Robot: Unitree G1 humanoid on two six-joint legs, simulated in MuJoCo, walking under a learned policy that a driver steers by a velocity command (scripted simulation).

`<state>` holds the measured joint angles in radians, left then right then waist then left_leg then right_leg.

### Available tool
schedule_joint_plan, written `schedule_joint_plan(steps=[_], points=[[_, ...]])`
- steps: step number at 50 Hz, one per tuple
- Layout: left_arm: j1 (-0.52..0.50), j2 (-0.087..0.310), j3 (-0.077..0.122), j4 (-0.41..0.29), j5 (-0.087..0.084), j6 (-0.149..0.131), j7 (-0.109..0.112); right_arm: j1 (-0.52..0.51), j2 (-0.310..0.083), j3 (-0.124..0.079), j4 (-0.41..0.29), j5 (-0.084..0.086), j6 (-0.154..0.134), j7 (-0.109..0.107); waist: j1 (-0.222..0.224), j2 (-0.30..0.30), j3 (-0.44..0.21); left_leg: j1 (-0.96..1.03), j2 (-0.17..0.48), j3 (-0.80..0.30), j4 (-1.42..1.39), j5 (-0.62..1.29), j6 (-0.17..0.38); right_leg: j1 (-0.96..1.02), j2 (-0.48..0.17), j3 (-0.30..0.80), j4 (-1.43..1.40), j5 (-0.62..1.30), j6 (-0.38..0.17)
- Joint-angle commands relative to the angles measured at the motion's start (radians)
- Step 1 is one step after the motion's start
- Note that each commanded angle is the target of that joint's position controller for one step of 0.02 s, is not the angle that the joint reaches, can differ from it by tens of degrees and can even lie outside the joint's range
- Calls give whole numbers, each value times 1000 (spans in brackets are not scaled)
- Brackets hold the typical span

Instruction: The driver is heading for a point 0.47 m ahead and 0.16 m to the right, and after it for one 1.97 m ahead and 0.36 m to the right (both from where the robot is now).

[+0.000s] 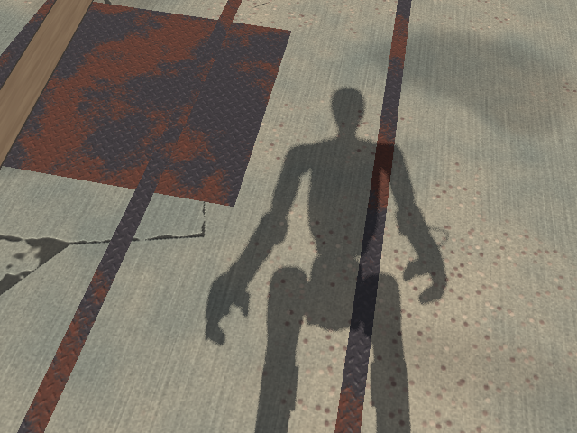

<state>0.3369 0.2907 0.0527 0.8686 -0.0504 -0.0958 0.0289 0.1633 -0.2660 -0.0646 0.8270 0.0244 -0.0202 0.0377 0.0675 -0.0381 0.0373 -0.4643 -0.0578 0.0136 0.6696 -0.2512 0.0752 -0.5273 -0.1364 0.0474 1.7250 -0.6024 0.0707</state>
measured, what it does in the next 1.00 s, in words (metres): walks ahead, turning right: right foot, then left foot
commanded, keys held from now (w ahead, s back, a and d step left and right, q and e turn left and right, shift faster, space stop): w+e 0.44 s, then e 0.34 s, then no key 0.22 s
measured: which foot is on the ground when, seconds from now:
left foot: down 0.00-0.42, up 0.44-0.80, down 0.82-1.00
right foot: up 0.00-0.38, down 0.40-0.82, up 0.84-1.00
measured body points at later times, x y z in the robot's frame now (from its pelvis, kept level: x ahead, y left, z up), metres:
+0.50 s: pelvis +0.29 -0.05 +0.01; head +0.33 -0.05 +0.46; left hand +0.48 +0.19 -0.10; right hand +0.31 -0.33 -0.12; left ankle +0.16 +0.11 -0.62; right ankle +0.35 -0.13 -0.72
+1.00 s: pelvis +0.47 -0.04 +0.02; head +0.51 -0.04 +0.47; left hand +0.71 +0.16 -0.10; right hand +0.50 -0.34 -0.08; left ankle +0.58 +0.02 -0.72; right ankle +0.36 -0.15 -0.64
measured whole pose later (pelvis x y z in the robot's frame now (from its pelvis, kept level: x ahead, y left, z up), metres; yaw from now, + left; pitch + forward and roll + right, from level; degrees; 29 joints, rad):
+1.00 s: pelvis +0.47 -0.04 +0.02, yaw -26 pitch +3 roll -1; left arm 0.18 0.30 0.08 0.70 -0.01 0.05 0.05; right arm 0.10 -0.22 -0.04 0.75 -0.02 -0.03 -0.01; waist -0.01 -0.03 0.03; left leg -0.40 -0.03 -0.03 0.46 -0.11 0.03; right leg -0.48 0.07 0.11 1.10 -0.50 0.06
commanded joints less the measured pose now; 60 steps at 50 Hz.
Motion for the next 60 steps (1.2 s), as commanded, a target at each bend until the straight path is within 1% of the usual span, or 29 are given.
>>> schedule_joint_plan(steps=[1,3,6,11,15,18,19,20,21,22,23,24,25,26,29,32,37,40,41,42,43,44,45,47,52,55,58,59,60], points=[[51,68,10,-86,9,-14,23,36,-112,-16,-53,-20,-44,-8,-13,20,-191,360,449,-590,-345,180,256,-373,-64,67,-161,309,-44],[19,49,20,-69,34,11,18,-32,-94,-8,-35,-17,-61,-9,17,84,-54,109,327,-351,-395,241,185,-216,-72,57,-420,380,-45],[-103,32,19,-104,54,8,4,21,-116,-15,3,-35,-79,-38,-23,122,-16,70,223,-146,-432,465,158,-98,-23,7,-766,610,-45],[-264,6,9,-139,20,12,-41,126,-139,-33,58,-15,-73,-55,-110,54,3,330,281,-76,-483,442,114,-148,43,-2,-1051,756,-108],[-360,4,10,-185,27,10,-68,160,-129,-40,74,-19,-46,-59,-137,50,17,558,311,-30,-413,520,88,-267,79,-20,-1114,627,-147],[-297,36,28,-193,36,15,-81,116,-158,-47,54,-12,-30,-64,-84,109,-69,559,291,36,-243,965,60,-57,163,-132,-1104,456,-190],[-182,68,47,-171,38,18,-81,92,-169,-47,45,-8,-24,-69,-14,110,-130,517,268,66,-87,1079,41,115,200,-150,-1141,464,-218],[0,137,78,-129,38,21,-71,71,-167,-43,29,-12,-29,-74,72,74,-222,336,230,89,157,941,0,417,156,-41,-1172,557,-271],[113,251,108,-106,27,19,-60,160,-65,-4,-7,-46,-57,-56,44,-148,-366,-91,61,86,581,271,-72,841,-98,431,-1210,488,-451],[164,202,87,-95,22,21,-57,138,-73,2,0,-44,-95,-32,59,-174,-460,-298,-29,-95,715,-285,-71,988,-180,764,-1377,366,-504],[92,161,75,-115,37,24,-48,43,-125,-16,-28,-2,-120,-20,66,-119,-323,-407,33,-139,740,-237,-55,910,-162,645,-1398,388,-449],[-12,135,68,-146,42,26,-42,-15,-124,-12,-47,4,-128,-23,31,-14,-213,-384,78,-128,662,-163,-52,739,-131,512,-1398,557,-414],[-89,114,61,-168,40,28,-41,-28,-120,-16,-47,-19,-123,-34,-17,73,-141,-315,109,-109,575,-140,-68,563,-101,404,-1400,771,-391],[-128,98,55,-182,43,30,-38,-14,-126,-25,-48,-35,-108,-45,-59,84,-121,-221,133,-100,513,-129,-84,436,-73,332,-1409,907,-376],[-160,120,62,-200,47,36,-28,33,-81,-20,-59,-37,-66,-61,-108,14,-113,-90,106,-59,336,-79,-127,241,-5,203,-1418,1112,-361],[-129,147,75,-194,28,60,-6,-32,-56,-9,-84,-37,-54,-67,-85,-30,-152,-8,50,-45,115,125,-148,198,58,143,-1385,1074,-305],[-96,123,74,-191,27,99,10,-135,-83,-15,-130,-24,-41,-54,-47,-76,-164,27,13,-97,-75,206,-149,260,51,263,-1309,811,-249],[-154,101,68,-219,25,101,17,-69,-115,-31,-121,-30,-59,-50,-103,-95,-153,120,31,-110,-240,247,-112,296,70,340,-1208,670,-213],[-139,61,56,-228,33,97,16,-32,-143,-38,-117,-43,-68,-53,-106,-59,-185,235,111,-145,-279,382,-74,267,120,310,-1105,582,-174],[-96,1,37,-235,54,91,16,3,-184,-42,-124,-61,-65,-63,-90,106,-256,421,300,-321,-253,720,9,144,219,195,-875,248,-125],[56,13,35,-242,37,92,14,34,-203,-47,-104,-80,-51,-59,-14,370,-334,554,496,-641,-287,744,215,-30,288,146,-691,-126,-73],[87,112,54,-201,39,99,14,-16,-131,-31,-134,-52,-46,-55,-22,262,-316,511,483,-671,-301,545,240,-61,217,172,-559,-85,-38],[-2,156,68,-196,36,114,17,-45,-86,-18,-148,-43,-39,-53,-56,178,-243,448,411,-526,-289,453,199,-84,201,144,-495,-18,-19],[-76,131,66,-204,44,141,29,-85,-83,-8,-149,-41,-20,-50,-59,118,-168,315,331,-408,-321,318,158,-67,177,126,-502,71,-3],[-91,19,28,-197,44,132,18,-97,-86,-6,-120,-42,-1,-52,-53,199,-159,225,221,-225,-353,291,133,146,140,10,-873,145,5],[-108,44,31,-186,41,127,12,-59,-112,-11,-101,-36,5,-51,-73,214,-166,252,247,-254,-340,222,147,226,135,-7,-1060,237,-8],[-91,51,31,-163,56,123,2,-32,-91,0,-81,-21,6,-50,-47,172,-131,166,210,-234,-319,72,71,380,134,-11,-1305,432,-64],[-96,89,35,-176,71,121,4,-19,-76,7,-78,-29,-2,-46,-56,114,-134,109,185,-202,-282,6,16,436,53,70,-1306,503,-99],[-122,147,49,-169,69,123,5,12,-55,8,-82,-40,-12,-39,-116,-50,-112,95,88,-95,-247,-74,-36,376,2,126,-1287,473,-149]])
Velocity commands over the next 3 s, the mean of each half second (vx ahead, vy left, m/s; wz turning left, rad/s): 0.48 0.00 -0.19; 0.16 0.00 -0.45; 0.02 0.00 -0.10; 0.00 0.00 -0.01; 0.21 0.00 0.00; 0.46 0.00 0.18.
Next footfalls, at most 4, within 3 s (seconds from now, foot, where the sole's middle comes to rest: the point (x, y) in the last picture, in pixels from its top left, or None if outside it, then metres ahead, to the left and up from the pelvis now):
0.40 right None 0.39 -0.13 -0.75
0.82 left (307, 352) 0.62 0.00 -0.75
1.18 right None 0.45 -0.19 -0.75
2.80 right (459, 283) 0.84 -0.38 -0.75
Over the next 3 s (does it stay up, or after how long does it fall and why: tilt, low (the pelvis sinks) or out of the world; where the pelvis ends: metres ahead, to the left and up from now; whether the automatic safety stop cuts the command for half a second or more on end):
stays up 0.80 -0.27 0.02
